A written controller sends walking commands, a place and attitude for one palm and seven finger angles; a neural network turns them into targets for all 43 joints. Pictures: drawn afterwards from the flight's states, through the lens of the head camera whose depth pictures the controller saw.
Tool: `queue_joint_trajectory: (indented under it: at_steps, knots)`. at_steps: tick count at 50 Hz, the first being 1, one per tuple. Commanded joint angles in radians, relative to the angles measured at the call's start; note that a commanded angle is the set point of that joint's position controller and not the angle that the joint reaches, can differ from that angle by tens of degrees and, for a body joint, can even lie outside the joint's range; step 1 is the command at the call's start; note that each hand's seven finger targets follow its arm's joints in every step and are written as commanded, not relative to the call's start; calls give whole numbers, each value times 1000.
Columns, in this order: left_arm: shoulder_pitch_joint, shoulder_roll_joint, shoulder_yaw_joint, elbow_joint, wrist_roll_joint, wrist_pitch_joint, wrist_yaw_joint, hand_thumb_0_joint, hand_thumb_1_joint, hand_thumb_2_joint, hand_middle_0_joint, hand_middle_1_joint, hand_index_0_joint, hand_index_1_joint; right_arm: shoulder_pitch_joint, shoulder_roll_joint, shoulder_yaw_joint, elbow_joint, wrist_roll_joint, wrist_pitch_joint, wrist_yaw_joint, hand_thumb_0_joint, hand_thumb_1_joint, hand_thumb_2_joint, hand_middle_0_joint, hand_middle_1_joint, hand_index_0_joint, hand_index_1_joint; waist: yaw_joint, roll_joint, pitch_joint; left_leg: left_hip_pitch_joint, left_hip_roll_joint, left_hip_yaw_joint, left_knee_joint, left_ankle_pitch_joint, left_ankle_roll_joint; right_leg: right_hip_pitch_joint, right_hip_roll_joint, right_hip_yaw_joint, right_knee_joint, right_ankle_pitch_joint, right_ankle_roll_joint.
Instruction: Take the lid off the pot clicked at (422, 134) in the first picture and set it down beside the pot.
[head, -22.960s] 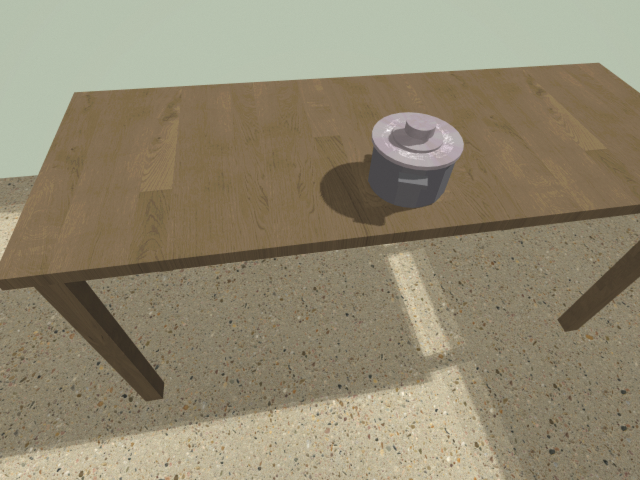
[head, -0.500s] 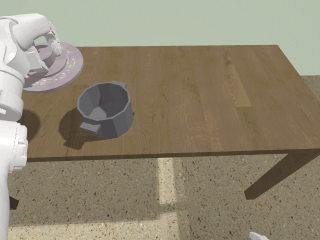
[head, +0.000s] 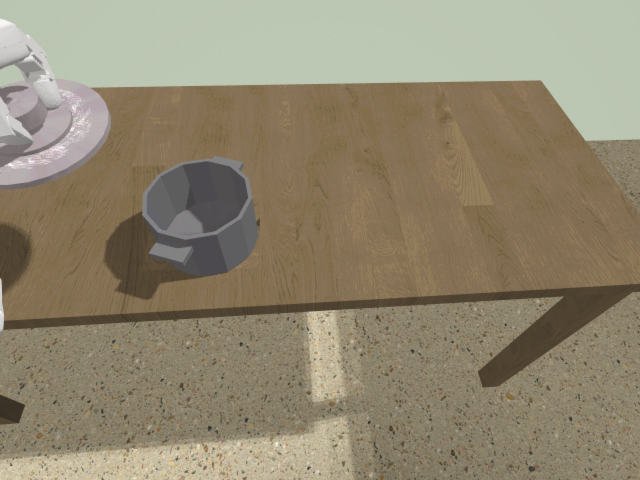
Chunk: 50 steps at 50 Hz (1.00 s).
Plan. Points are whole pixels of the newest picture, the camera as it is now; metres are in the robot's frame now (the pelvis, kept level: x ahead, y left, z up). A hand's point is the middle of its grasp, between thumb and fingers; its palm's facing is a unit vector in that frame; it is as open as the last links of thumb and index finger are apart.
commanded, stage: move the lid sideways beside the pot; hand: left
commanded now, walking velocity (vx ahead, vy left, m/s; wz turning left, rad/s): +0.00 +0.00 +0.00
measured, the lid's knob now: (15, 109) +0.49 +0.32 +0.20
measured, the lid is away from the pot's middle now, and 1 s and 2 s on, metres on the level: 0.16 0.23 0.24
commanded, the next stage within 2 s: lower the lid onto the table in 0.86 s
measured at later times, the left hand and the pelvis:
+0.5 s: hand out of the picture +0.45 +0.37 +0.21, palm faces -0.33 -0.13 -0.94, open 8.3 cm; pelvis +0.00 +0.00 +0.00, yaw +0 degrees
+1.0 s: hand out of the picture +0.46 +0.38 +0.21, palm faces -0.31 -0.15 -0.94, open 8.3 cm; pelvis +0.00 +0.01 -0.01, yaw +0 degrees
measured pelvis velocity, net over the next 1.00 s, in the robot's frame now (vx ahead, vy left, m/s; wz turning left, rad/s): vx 0.00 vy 0.01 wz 0.00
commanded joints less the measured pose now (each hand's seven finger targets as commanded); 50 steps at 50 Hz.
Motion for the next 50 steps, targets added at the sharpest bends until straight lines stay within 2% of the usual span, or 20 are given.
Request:
queue_joint_trajectory:
  at_steps: [1,7,8,11,14,15,19,22,25,26,28,30,32,33,37,38,41,42,46,50]
  knots:
    - [-503,315,73,-145,13,5,38,0,505,1046,-778,-1092,-826,-1099,25,-173,-50,-84,6,-22,-11,0,-900,-900,200,300,200,300,19,70,-368,300,3,-38,-12,299,30,19,70,-52,-20,202,-68]
    - [-565,321,62,-245,-4,-18,33,0,505,1046,-778,-1092,-826,-1099,27,-177,-54,-82,11,-19,-18,0,-900,-900,200,300,200,300,12,145,-446,391,16,-50,11,436,34,-9,67,-51,-21,238,-67]
    - [-583,350,87,-267,5,-21,35,0,505,1046,-778,-1092,-826,-1099,36,-175,-58,-72,4,-18,-19,0,-900,-900,200,300,200,300,13,153,-468,410,18,-52,21,441,35,-10,71,-50,-14,235,-62]
    - [-528,374,101,-188,-2,-26,30,0,505,1046,-778,-1092,-826,-1099,41,-177,-49,-64,8,-20,-25,0,-900,-900,200,300,200,300,12,117,-429,353,8,-36,21,373,41,-1,72,-51,-15,225,-60]
    - [-513,340,57,-119,-8,-23,21,0,505,1046,-778,-1092,-826,-1099,40,-181,-42,-48,16,-12,-25,0,-900,-900,200,300,200,300,0,93,-362,304,12,-30,16,315,35,-25,74,-56,-14,197,-59]
    - [-551,333,38,-152,-7,-23,18,0,505,1046,-778,-1092,-826,-1099,34,-182,-41,-47,17,-12,-24,0,-900,-900,200,300,200,300,-2,128,-358,308,12,-28,12,297,34,-31,74,-57,-17,190,-62]
    - [-575,423,101,-211,12,-41,29,0,505,1046,-778,-1092,-826,-1099,46,-181,-37,-52,13,-21,-34,0,-900,-900,200,300,200,300,9,181,-449,366,13,-38,39,403,37,-6,77,-54,-1,231,-64]
    - [-558,405,86,-206,-4,-51,20,0,505,1046,-778,-1092,-826,-1099,43,-183,-34,-54,21,-24,-40,0,-900,-900,200,300,200,300,9,177,-441,364,20,-39,36,419,37,-12,72,-56,-3,236,-62]
    - [-556,440,103,-173,7,-48,22,0,505,1046,-778,-1092,-826,-1099,54,-185,-31,-47,16,-19,-40,0,-900,-900,200,300,200,300,7,180,-428,340,14,-34,44,387,36,-13,78,-59,3,226,-60]
    - [-534,465,127,-149,7,-49,23,0,505,1046,-778,-1092,-826,-1099,63,-186,-32,-48,18,-21,-41,0,-900,-900,200,300,200,300,11,147,-430,330,13,-36,47,391,38,0,80,-60,7,230,-59]
    - [-535,498,148,-163,16,-54,24,0,505,1046,-778,-1092,-826,-1099,61,-189,-29,-50,16,-12,-38,0,-900,-900,200,300,200,300,18,178,-448,340,14,-41,60,455,34,2,79,-59,17,256,-60]
    - [-535,421,86,-140,12,-45,17,0,505,1046,-778,-1092,-826,-1099,66,-186,-33,-44,18,-14,-36,0,-900,-900,200,300,200,300,4,162,-407,336,20,-39,56,420,34,-38,83,-67,8,231,-57]
    - [-488,408,74,-100,5,-43,10,0,505,1046,-778,-1092,-826,-1099,64,-191,-30,-47,26,-13,-35,0,-900,-900,200,300,200,300,4,133,-376,313,23,-33,51,410,34,-44,81,-65,5,222,-59]
    - [-522,435,94,-125,13,-39,12,0,505,1046,-778,-1092,-826,-1099,68,-195,-32,-40,21,-6,-34,0,-900,-900,200,300,200,300,3,145,-390,314,22,-35,56,393,35,-40,84,-66,11,219,-58]
    - [-567,412,72,-188,11,-44,12,0,505,1046,-778,-1092,-826,-1099,76,-189,-35,-44,22,-16,-38,0,-900,-900,200,300,200,300,2,213,-439,385,28,-50,61,473,32,-69,84,-69,9,214,-63]
    - [-561,452,107,-175,19,-41,17,0,505,1046,-778,-1092,-826,-1099,93,-190,-38,-37,15,-15,-39,0,-900,-900,200,300,200,300,2,171,-452,378,24,-52,69,449,37,-56,89,-68,12,211,-57]
    - [-569,432,89,-152,15,-40,17,0,505,1046,-778,-1092,-826,-1099,97,-189,-35,-37,20,-17,-43,0,-900,-900,200,300,200,300,-5,178,-437,359,22,-49,59,414,33,-62,89,-72,12,194,-59]
    - [-571,432,90,-188,9,-50,15,0,505,1046,-778,-1092,-826,-1099,85,-192,-34,-41,20,-19,-42,0,-900,-900,200,300,200,300,7,219,-455,381,26,-51,60,464,31,-66,83,-68,11,208,-63]
    - [-535,468,108,-91,21,-43,18,0,505,1046,-778,-1092,-826,-1099,97,-191,-27,-40,19,-17,-41,0,-900,-900,200,300,200,300,-2,146,-397,293,14,-36,57,347,32,-41,88,-67,15,187,-59]
    - [-567,471,96,-88,29,-27,16,0,505,1046,-778,-1092,-826,-1099,94,-195,-26,-45,23,-17,-36,0,-900,-900,200,300,200,300,1,172,-392,294,14,-38,56,353,29,-38,86,-66,18,200,-61]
